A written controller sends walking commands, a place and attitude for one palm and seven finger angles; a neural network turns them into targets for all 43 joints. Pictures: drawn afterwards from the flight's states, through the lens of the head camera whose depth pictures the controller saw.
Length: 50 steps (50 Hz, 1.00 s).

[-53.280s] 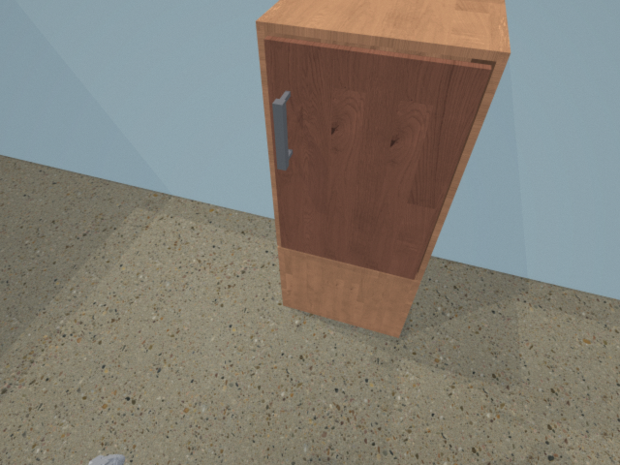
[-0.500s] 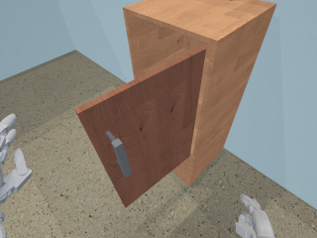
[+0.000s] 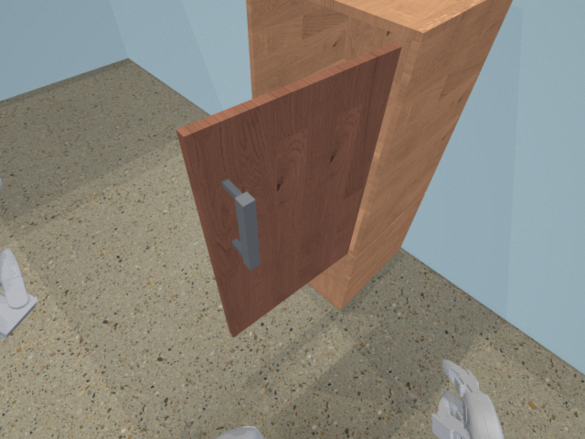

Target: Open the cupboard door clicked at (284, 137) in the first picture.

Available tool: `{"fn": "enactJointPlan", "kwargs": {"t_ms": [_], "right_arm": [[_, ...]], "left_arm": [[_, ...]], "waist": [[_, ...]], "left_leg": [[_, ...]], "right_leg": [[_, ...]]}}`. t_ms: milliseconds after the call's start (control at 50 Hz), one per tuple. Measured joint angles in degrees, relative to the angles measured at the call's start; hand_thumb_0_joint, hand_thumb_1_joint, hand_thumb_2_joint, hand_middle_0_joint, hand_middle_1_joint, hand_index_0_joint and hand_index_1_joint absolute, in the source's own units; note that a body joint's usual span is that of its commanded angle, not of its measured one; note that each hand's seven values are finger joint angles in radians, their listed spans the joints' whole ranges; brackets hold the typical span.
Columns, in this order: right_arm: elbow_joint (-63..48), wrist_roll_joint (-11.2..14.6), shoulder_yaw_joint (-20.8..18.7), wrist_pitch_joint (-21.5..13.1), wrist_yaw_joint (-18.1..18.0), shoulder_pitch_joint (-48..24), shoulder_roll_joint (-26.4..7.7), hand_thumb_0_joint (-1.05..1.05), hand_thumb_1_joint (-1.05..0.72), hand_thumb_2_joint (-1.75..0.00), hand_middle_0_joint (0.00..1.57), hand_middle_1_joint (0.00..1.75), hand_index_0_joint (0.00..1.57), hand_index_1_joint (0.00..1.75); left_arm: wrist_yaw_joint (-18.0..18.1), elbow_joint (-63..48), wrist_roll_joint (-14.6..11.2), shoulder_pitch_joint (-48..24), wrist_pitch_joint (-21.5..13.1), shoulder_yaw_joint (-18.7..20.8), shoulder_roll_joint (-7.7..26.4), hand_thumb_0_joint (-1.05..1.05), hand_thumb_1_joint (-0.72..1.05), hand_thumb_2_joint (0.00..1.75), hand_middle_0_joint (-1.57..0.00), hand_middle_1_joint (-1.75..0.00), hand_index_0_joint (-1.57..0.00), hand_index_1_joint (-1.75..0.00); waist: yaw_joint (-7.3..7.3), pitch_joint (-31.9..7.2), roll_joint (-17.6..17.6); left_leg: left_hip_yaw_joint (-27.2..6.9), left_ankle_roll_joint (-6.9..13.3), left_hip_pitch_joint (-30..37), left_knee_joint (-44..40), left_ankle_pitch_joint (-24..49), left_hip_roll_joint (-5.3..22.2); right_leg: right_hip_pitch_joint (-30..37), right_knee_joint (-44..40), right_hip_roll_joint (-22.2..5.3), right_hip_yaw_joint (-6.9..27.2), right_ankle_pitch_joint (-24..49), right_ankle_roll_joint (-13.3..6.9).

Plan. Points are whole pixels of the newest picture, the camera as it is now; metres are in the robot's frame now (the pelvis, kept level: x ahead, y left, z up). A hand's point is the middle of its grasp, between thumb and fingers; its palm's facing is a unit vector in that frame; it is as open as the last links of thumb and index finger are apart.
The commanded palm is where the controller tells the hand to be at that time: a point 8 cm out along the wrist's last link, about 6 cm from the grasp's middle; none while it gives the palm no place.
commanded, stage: step back with the hand held close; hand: left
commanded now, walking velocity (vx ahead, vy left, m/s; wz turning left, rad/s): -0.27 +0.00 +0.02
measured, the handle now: (241, 226) +0.40 +0.11 +0.05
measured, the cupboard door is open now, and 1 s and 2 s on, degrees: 84 84 84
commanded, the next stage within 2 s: stop stepping back and stand still in 0.48 s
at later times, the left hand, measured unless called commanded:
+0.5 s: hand out of the picture +0.12 +0.28 +0.19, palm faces +0.42 -0.83 -0.36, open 7.4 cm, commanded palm +0.06 +0.31 +0.19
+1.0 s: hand out of the picture +0.01 +0.27 +0.19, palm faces +0.37 -0.82 -0.44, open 7.4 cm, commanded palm -0.03 +0.31 +0.19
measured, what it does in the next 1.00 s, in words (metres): walks backwards: right foot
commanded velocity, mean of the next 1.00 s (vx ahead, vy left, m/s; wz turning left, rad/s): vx -0.10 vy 0.01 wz -0.01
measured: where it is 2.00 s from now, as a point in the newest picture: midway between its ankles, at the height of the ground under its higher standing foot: outside the picture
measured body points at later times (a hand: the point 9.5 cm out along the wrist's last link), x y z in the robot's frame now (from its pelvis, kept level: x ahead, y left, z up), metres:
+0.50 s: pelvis -0.09 +0.02 +0.02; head -0.07 +0.06 +0.47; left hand +0.10 +0.32 +0.21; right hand +0.08 -0.20 -0.05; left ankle +0.07 +0.08 -0.72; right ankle -0.22 -0.12 -0.67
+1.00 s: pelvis -0.19 +0.02 +0.02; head -0.22 +0.05 +0.47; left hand -0.02 +0.32 +0.21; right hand -0.10 -0.24 -0.07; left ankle -0.15 +0.13 -0.66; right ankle -0.21 -0.06 -0.72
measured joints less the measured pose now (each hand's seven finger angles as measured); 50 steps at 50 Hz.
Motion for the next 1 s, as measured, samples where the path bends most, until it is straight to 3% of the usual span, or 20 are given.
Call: {"fn": "enactJointPlan", "kwargs": {"t_ms": [80, 160, 220, 280, 320, 360, 420, 500, 560, 580, 640, 680, 700, 720, 760, 820, 860, 900, 940, 1000], "right_arm": [[1.15, -0.34, 0.13, -0.62, 0.38, 0.51, 0.46, 0.01, -0.91, -0.90, 0.20, 0.30, 0.20, 0.30], [2.84, -0.66, 0.07, -0.52, 1.26, 0.02, 0.34, 0.01, -0.91, -0.90, 0.21, 0.30, 0.20, 0.30], [3.45, -0.56, -0.02, 0.07, 1.23, -0.41, 0.35, 0.01, -0.91, -0.90, 0.21, 0.30, 0.20, 0.30], [3.66, -1.13, -0.80, -1.27, 0.72, -0.90, 0.56, 0.01, -0.91, -0.90, 0.20, 0.30, 0.20, 0.30], [4.70, -1.22, -1.19, -2.42, 1.16, -1.11, 1.70, 0.01, -0.91, -0.90, 0.20, 0.30, 0.20, 0.30], [5.48, -1.33, -0.94, -3.32, 1.67, -1.20, 2.57, 0.01, -0.91, -0.90, 0.20, 0.30, 0.20, 0.30], [6.03, -1.46, -0.15, -4.02, 2.23, -1.25, 3.45, 0.01, -0.91, -0.90, 0.20, 0.30, 0.20, 0.30], [5.68, -2.00, 0.81, -4.39, 2.51, -2.07, 4.02, 0.01, -0.91, -0.90, 0.20, 0.30, 0.20, 0.30], [4.31, -2.30, 1.50, -3.39, 2.79, -3.83, 4.56, 0.01, -0.90, -0.90, 0.21, 0.30, 0.20, 0.30], [4.07, -2.18, 1.77, -3.05, 2.74, -4.96, 4.39, 0.01, -0.90, -0.90, 0.21, 0.30, 0.20, 0.30], [6.08, -1.57, 1.67, -2.34, 1.79, -5.22, 2.80, 0.01, -0.91, -0.90, 0.21, 0.30, 0.20, 0.30], [6.15, -0.77, 2.01, -1.82, 1.11, -3.03, 2.34, 0.01, -0.91, -0.90, 0.21, 0.30, 0.20, 0.30], [5.63, -0.56, 1.96, -1.84, 0.74, -1.91, 1.74, 0.01, -0.91, -0.90, 0.21, 0.30, 0.20, 0.30], [5.70, -0.38, 1.54, -2.07, 0.35, -1.49, 1.68, 0.01, -0.91, -0.90, 0.21, 0.30, 0.20, 0.30], [6.33, -0.40, 1.04, -2.78, -0.09, -1.11, 2.01, 0.01, -0.91, -0.90, 0.20, 0.30, 0.20, 0.30], [5.84, -0.97, 0.93, -3.22, 0.26, 0.38, 2.28, 0.01, -0.91, -0.90, 0.20, 0.30, 0.20, 0.30], [4.57, -0.95, 0.72, -2.93, 0.81, 1.77, 1.92, 0.01, -0.91, -0.90, 0.20, 0.30, 0.20, 0.30], [5.29, -1.07, 0.33, -2.02, 1.19, 3.04, 1.30, 0.01, -0.91, -0.90, 0.20, 0.30, 0.20, 0.30], [7.26, -1.22, 0.14, -1.42, 1.08, 4.39, 0.72, 0.01, -0.91, -0.90, 0.20, 0.30, 0.20, 0.30], [9.24, -1.34, -0.16, -1.89, 0.01, 6.20, 0.04, 0.01, -0.91, -0.90, 0.20, 0.30, 0.20, 0.30]], "left_arm": [[-0.01, -0.34, 0.23, -1.57, -0.61, -0.08, -1.07, 0.01, 0.89, 0.90, -0.21, -0.30, -0.21, -0.30], [0.70, -2.85, -0.54, -0.40, -1.57, -0.65, -1.47, 0.01, 0.89, 0.90, -0.21, -0.30, -0.21, -0.30], [0.83, -4.43, -0.92, -0.25, -1.71, -0.63, -0.09, 0.01, 0.89, 0.90, -0.21, -0.30, -0.21, -0.30], [0.68, -4.07, -0.50, -1.07, -2.26, 0.85, 1.48, 0.01, 0.88, 0.90, -0.21, -0.30, -0.22, -0.30], [0.91, -3.63, -0.88, -1.04, -2.59, 2.20, 2.44, 0.01, 0.88, 0.90, -0.21, -0.30, -0.22, -0.30], [1.47, -3.74, -1.60, -0.35, -2.61, 2.84, 2.35, 0.01, 0.88, 0.90, -0.21, -0.30, -0.22, -0.30], [1.81, -4.15, -2.40, 0.16, -1.74, 1.51, 1.09, 0.01, 0.89, 0.90, -0.21, -0.30, -0.21, -0.30], [1.17, -3.75, -3.44, -0.31, -0.69, -1.29, 0.42, 0.01, 0.89, 0.90, -0.21, -0.30, -0.21, -0.30], [0.37, -4.49, -4.40, 0.62, -0.96, -0.24, 3.15, 0.01, 0.89, 0.90, -0.21, -0.30, -0.21, -0.30], [0.15, -4.79, -4.56, 0.69, -1.54, 0.43, 3.99, 0.01, 0.89, 0.90, -0.21, -0.30, -0.21, -0.30], [-1.01, -4.36, -3.88, -0.23, -1.91, -1.46, 3.77, 0.01, 0.89, 0.90, -0.21, -0.30, -0.21, -0.30], [-1.40, -5.04, -3.79, 1.09, -1.14, -1.15, 4.23, 0.01, 0.89, 0.90, -0.21, -0.30, -0.21, -0.30], [-1.48, -5.12, -3.88, 1.62, -0.59, -0.76, 4.24, 0.01, 0.89, 0.90, -0.21, -0.30, -0.21, -0.30], [-1.49, -4.39, -4.05, 0.90, -0.02, -0.45, 4.46, 0.01, 0.89, 0.90, -0.21, -0.30, -0.22, -0.30], [-1.26, -1.68, -4.24, -1.16, 0.76, 0.07, 4.72, 0.01, 0.88, 0.90, -0.21, -0.30, -0.22, -0.30], [-0.62, 0.22, -4.08, -0.79, 2.30, 0.78, 4.25, 0.01, 0.89, 0.90, -0.21, -0.30, -0.22, -0.30], [-0.77, -1.03, -3.68, 2.12, 2.69, 0.89, 4.18, 0.01, 0.89, 0.90, -0.21, -0.30, -0.21, -0.30], [-1.27, -3.57, -3.15, 5.42, 2.59, 0.21, 3.87, 0.01, 0.89, 0.90, -0.21, -0.30, -0.21, -0.30], [-1.38, -4.13, -2.52, 7.09, 1.34, -0.48, 2.89, 0.01, 0.89, 0.90, -0.21, -0.30, -0.22, -0.30], [-0.68, -0.19, -1.27, 4.43, -0.47, -1.19, 1.25, 0.01, 0.88, 0.90, -0.21, -0.30, -0.22, -0.30]], "waist": [[-0.17, 0.21, -0.13], [-0.25, 0.14, -1.07], [-0.66, 0.55, -2.46], [-1.03, 1.40, -0.71], [-0.81, 0.95, -0.45], [-0.19, -0.28, -0.38], [0.55, -2.56, -0.21], [0.44, -4.89, 0.21], [1.11, -5.29, -2.33], [1.82, -4.66, -3.22], [1.83, -2.63, -1.03], [1.04, -3.59, -2.09], [0.36, -4.29, -1.68], [-0.56, -4.15, -2.14], [-1.69, -3.38, -3.32], [-3.38, -3.18, -3.13], [-4.17, -3.33, -2.81], [-2.93, -4.39, -3.27], [-0.85, -6.32, -3.98], [0.64, -8.45, -4.26]], "left_leg": [[-0.16, -0.42, -2.33, 3.13, -4.23, 0.07], [-1.26, -2.89, -4.41, 6.50, -10.00, -0.68], [-1.14, -2.07, -3.25, 3.55, -4.05, -0.87], [-1.58, 0.54, -3.68, 1.55, 3.72, 0.80], [-1.85, 0.69, -3.27, -1.05, 4.67, 1.61], [-1.47, 0.39, -2.90, -4.62, 6.65, 2.67], [-0.78, -0.06, -2.32, -11.08, 10.83, 4.01], [-0.37, -1.23, -2.21, -19.80, 17.09, 4.63], [2.12, -2.97, -4.90, -19.85, 18.72, 3.67], [2.85, -3.72, -7.18, -15.98, 16.23, 3.44], [-1.19, -5.51, -9.42, -1.95, 1.96, 2.97], [-1.61, -5.48, -5.82, -1.02, 3.30, 1.36], [-2.33, -3.62, -3.69, -3.59, 6.31, 1.08], [-2.36, -1.47, -3.44, -4.20, 7.72, 0.28], [-2.19, -0.54, -2.16, -6.93, 9.35, -0.90], [-3.10, -2.97, -0.09, -13.13, 10.09, -1.17], [-2.90, -4.60, -1.99, -10.75, 2.76, -1.40], [-3.08, -5.86, -7.26, 5.54, -3.10, -2.02], [-2.59, -6.24, -9.80, 18.47, -3.77, -1.43], [-1.44, -5.06, -6.00, 17.32, -5.24, 1.09]], "right_leg": [[-1.25, 1.45, 0.15, 0.01, -0.15, -0.49], [-2.47, 0.63, -0.30, 0.00, 1.50, -0.25], [-3.36, 0.93, -0.76, 0.38, 1.83, 0.32], [-6.64, 15.92, 2.59, 1.84, -8.28, 0.17], [-6.75, 25.76, 4.26, 2.27, -12.13, -0.08], [-4.52, 28.02, 4.40, 1.44, -14.12, -0.09], [1.73, 21.60, 3.59, -0.50, -17.01, -0.60], [11.50, 4.98, 3.59, -3.10, -18.87, -2.19], [17.96, -11.82, 1.59, -2.79, -11.68, -4.31], [18.29, -14.26, 0.44, -1.75, -10.30, -3.75], [18.12, -10.96, 1.64, -1.07, -10.16, -0.74], [17.68, -7.82, 0.83, -0.40, -11.49, 0.04], [16.70, -5.28, 0.96, -0.67, -12.51, 0.28], [15.40, -2.25, 0.65, -0.52, -13.65, 0.15], [12.45, 3.14, 1.28, 0.95, -17.93, -0.84], [10.94, 1.44, 3.60, -1.22, -19.40, -2.61], [11.72, -4.65, 3.90, -2.63, -14.36, -4.17], [10.59, -6.01, 2.96, -2.63, -7.32, -5.17], [9.79, -7.32, 1.88, -2.16, -4.25, -5.36], [9.16, -8.98, 0.34, -2.69, -3.06, -4.36]]}}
